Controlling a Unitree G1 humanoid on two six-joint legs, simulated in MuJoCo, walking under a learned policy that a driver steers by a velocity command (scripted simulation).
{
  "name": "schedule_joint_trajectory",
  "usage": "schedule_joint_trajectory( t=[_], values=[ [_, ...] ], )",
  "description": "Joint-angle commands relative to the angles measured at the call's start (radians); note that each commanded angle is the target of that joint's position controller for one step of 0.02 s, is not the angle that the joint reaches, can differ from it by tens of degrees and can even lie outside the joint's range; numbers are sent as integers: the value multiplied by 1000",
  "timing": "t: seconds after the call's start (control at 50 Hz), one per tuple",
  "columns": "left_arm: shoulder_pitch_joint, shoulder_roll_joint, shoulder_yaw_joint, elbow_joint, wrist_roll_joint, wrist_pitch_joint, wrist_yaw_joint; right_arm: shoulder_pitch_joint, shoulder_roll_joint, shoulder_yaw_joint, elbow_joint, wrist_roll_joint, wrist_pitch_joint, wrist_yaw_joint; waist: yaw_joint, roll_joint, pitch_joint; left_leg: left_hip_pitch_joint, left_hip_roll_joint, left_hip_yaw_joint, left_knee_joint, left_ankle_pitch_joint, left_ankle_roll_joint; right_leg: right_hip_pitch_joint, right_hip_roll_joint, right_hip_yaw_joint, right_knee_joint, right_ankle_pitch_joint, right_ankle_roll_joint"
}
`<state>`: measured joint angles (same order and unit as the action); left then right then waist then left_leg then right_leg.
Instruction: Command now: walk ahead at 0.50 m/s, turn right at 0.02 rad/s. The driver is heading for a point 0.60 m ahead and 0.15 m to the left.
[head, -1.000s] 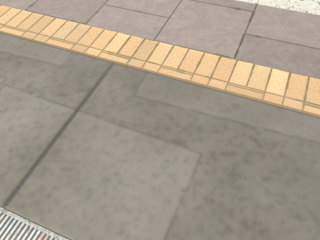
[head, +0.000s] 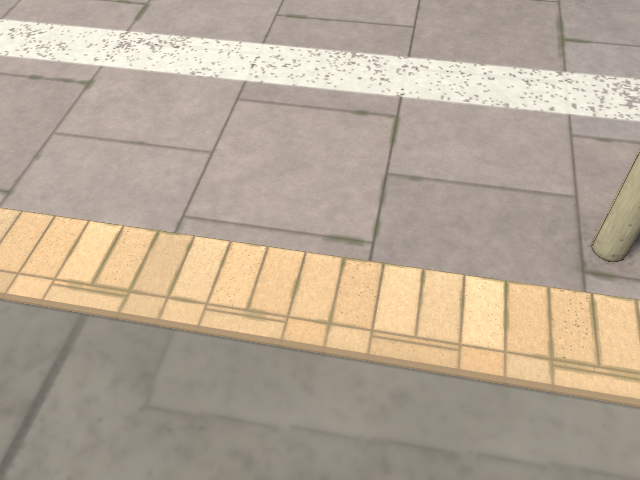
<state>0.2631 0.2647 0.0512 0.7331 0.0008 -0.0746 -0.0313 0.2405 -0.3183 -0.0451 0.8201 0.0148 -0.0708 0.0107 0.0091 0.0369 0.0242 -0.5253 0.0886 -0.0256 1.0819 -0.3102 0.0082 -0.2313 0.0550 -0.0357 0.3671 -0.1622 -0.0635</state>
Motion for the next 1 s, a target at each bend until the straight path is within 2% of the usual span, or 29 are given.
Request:
schedule_joint_trajectory(
  t=[0.02,0.12,0.22,0.28,0.3,0.32,0.34,0.36,0.38,0.4,0.42,0.44,0.46,0.5,0.52,0.54,0.58,0.7,0.78,0.82,0.84,0.86,0.88,0.9,0.92,0.94,0.96,0.98,1.0],
  values=[
    [-20,136,36,-44,-4,-28,6,7,-46,-12,-58,-10,6,-5,-25,-106,-26,-133,55,-32,-79,97,-27,90,-275,244,-219,227,-190],
    [42,171,43,4,-9,-19,20,-168,-19,4,-98,-10,-6,9,30,-92,18,-90,22,-3,-396,367,-27,78,-230,127,-241,211,-145],
    [123,195,50,66,-23,-2,27,-287,-41,3,-146,1,-16,31,59,-96,45,-86,-7,-7,-532,356,7,203,-291,138,-194,190,-125],
    [112,211,56,83,-24,15,35,-235,-73,-9,-140,-2,-22,38,13,-116,9,15,-39,21,-574,249,48,274,-309,138,-98,356,-95],
    [96,210,54,82,-23,21,38,-143,-98,-24,-113,-5,-22,34,-40,-114,-47,152,-70,53,-598,241,70,264,-275,106,13,505,-73],
    [102,178,40,77,-14,24,41,17,-148,-49,-67,-8,-21,24,-105,-91,-157,393,-53,39,-578,268,104,179,-220,63,210,514,-42],
    [183,94,10,43,1,14,39,152,-247,-72,-49,-28,-17,16,-109,84,-327,784,191,-305,-565,233,227,-152,-109,6,587,200,24],
    [230,50,-5,56,-4,-6,34,201,-237,-70,-29,-10,-10,22,-103,249,-419,926,296,-667,-725,26,317,-390,11,97,803,-424,54],
    [143,151,21,47,-28,-19,27,162,-163,-47,-36,3,-10,21,-121,157,-300,850,269,-622,-771,-111,274,-506,-48,161,898,-416,41],
    [63,171,27,22,-41,-27,26,87,-135,-38,-49,1,-10,19,-103,107,-173,713,240,-497,-794,-88,237,-542,-98,129,883,-323,29],
    [20,165,27,15,-30,-27,31,23,-110,-30,-60,-8,-11,19,-76,47,-100,580,203,-402,-819,-8,221,-514,-138,105,834,-235,30],
    [16,154,31,17,-19,-20,34,-16,-84,-23,-66,-20,-14,21,-46,43,-57,475,169,-332,-850,81,212,-462,-168,106,783,-175,34],
    [40,136,30,23,-15,-10,34,-35,-71,-19,-66,-28,-18,22,-18,66,-57,414,150,-292,-877,132,212,-401,-184,111,760,-136,39],
    [60,103,25,32,-12,7,36,-33,-74,-22,-55,-21,-28,22,1,60,-50,359,135,-228,-922,205,231,-370,-191,101,720,-97,56],
    [75,1,-32,46,138,-10,-9,25,4,0,-44,-104,-69,7,-4,68,-35,354,123,-210,-944,90,235,-424,-164,117,717,-39,45],
    [36,15,-24,40,131,-11,-20,52,-11,-6,-29,-109,-80,7,-18,40,1,370,128,-202,-958,77,240,-493,-161,123,659,15,47],
    [-55,66,-19,17,94,-11,-27,65,-49,-10,-28,-103,-80,21,-38,27,1,392,132,-165,-964,116,258,-559,-161,108,563,140,63],
    [-210,43,-48,-28,79,9,-33,166,-53,3,23,-96,-61,67,-63,26,20,384,110,-49,-920,405,264,-458,-124,34,303,321,53],
    [-294,85,-37,-52,49,-8,-30,170,-107,-18,46,-78,-59,59,-48,23,11,486,113,-25,-828,644,189,-359,-77,29,156,328,32],
    [-240,122,-20,-24,33,-22,-22,132,-126,-29,45,-66,-55,50,3,13,-30,490,75,14,-712,828,119,-194,-43,-4,71,389,-5],
    [-156,165,-3,13,17,-33,-11,151,-116,-27,41,-58,-56,56,33,-14,-108,440,21,27,-629,914,68,22,-20,-29,68,510,-47],
    [-56,230,8,29,15,-39,-6,265,-7,4,32,-67,-54,58,12,-132,-338,285,-53,54,-437,683,-1,426,-187,83,195,917,-222],
    [75,220,4,37,14,-21,-9,411,81,41,39,-90,-54,60,21,-274,-612,66,-138,39,-114,-11,-72,788,-490,449,179,1052,-470],
    [227,185,5,86,32,-14,-1,278,-19,4,13,-73,-37,63,107,-192,-597,-19,-167,-9,82,-399,-75,737,-506,569,66,861,-428],
    [176,234,32,102,25,-25,15,151,-34,-11,-23,-66,-23,57,86,-155,-358,-77,-94,-51,152,-388,-52,482,-448,465,-12,533,-300],
    [-2,171,20,66,-7,-28,25,124,-43,-11,-10,-80,-15,37,23,-117,-198,-52,-21,-44,86,-345,-58,232,-373,346,-77,360,-213],
    [-116,81,-13,34,-21,-28,25,166,4,5,11,-92,-11,26,-46,-128,-155,24,16,-50,-23,-325,-81,87,-329,293,-113,325,-175],
    [-171,33,-28,15,-25,-34,20,163,50,25,20,-92,-10,28,-79,-121,-114,105,41,-37,-106,-330,-107,-34,-291,236,-126,344,-150],
    [-224,53,-21,-3,-21,-36,9,211,52,26,44,-83,-4,37,-119,-97,-133,233,35,-5,-160,-296,-127,-136,-251,180,-127,350,-123]
  ],
)
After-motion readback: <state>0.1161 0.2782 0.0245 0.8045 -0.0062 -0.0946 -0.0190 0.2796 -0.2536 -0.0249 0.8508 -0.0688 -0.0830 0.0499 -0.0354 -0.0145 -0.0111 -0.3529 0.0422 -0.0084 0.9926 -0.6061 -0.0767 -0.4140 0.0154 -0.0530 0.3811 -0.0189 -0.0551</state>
